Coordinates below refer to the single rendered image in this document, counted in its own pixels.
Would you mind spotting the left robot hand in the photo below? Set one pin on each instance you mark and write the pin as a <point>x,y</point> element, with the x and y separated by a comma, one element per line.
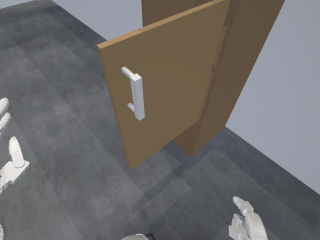
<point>12,171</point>

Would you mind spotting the right robot hand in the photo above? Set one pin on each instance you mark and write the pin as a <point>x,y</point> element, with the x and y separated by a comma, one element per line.
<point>248,228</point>

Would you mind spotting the cupboard door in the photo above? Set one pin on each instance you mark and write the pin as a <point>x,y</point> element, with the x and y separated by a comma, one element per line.
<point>174,57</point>

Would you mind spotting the handle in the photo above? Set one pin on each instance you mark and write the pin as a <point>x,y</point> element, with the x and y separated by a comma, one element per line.
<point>137,93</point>

